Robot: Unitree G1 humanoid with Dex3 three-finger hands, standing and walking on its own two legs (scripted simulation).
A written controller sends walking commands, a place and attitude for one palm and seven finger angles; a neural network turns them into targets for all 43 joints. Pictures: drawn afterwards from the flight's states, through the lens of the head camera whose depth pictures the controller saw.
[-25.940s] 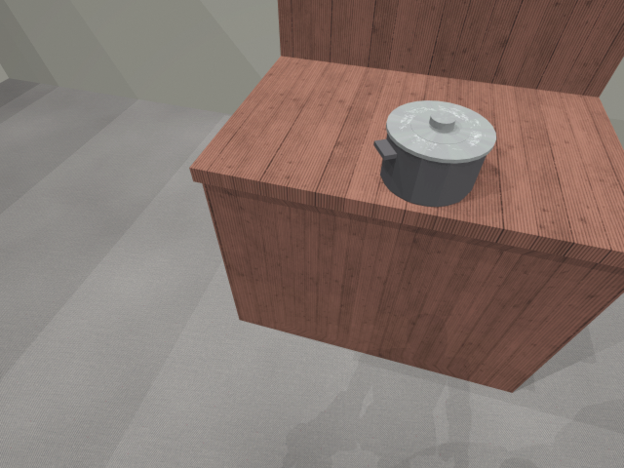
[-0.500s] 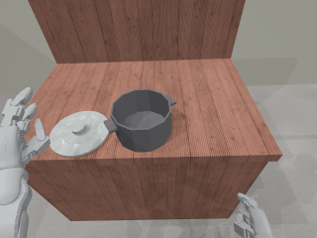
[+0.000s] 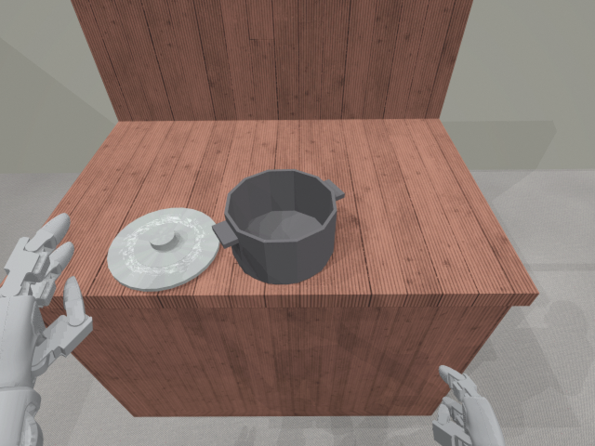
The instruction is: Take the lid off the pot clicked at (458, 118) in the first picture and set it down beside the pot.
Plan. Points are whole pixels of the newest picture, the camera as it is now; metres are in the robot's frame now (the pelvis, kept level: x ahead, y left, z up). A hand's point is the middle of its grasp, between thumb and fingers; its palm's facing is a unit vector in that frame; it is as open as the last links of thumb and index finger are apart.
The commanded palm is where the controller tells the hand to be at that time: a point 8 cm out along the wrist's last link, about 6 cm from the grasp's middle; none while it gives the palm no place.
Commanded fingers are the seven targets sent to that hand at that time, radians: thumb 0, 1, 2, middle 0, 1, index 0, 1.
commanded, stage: draw the hand back to the body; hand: left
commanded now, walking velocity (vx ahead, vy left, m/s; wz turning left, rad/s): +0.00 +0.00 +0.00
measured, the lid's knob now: (162, 238) +0.46 +0.32 -0.02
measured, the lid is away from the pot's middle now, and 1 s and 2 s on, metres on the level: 0.23 0.23 0.23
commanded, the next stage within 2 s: step back with the hand held close in 0.12 s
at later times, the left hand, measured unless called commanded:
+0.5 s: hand (77, 326) +0.18 +0.26 +0.15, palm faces +0.26 -0.86 -0.44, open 7.5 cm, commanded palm +0.12 +0.31 +0.17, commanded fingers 0.00 0.90 0.90 -0.20 -0.30 -0.20 -0.30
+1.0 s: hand out of the picture +0.11 +0.28 +0.15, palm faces +0.34 -0.83 -0.44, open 7.5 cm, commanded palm +0.04 +0.33 +0.17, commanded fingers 0.00 0.90 0.90 -0.20 -0.30 -0.20 -0.30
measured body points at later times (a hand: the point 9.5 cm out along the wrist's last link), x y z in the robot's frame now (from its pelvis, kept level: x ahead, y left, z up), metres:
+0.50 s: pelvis -0.01 +0.03 -0.01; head -0.01 +0.03 +0.44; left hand +0.16 +0.30 +0.17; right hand +0.17 -0.22 -0.07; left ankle +0.04 +0.10 -0.74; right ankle -0.06 -0.11 -0.74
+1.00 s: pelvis -0.09 +0.05 -0.02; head -0.08 +0.06 +0.43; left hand +0.08 +0.33 +0.17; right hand +0.08 -0.19 -0.09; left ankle +0.04 +0.10 -0.74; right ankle -0.07 -0.11 -0.74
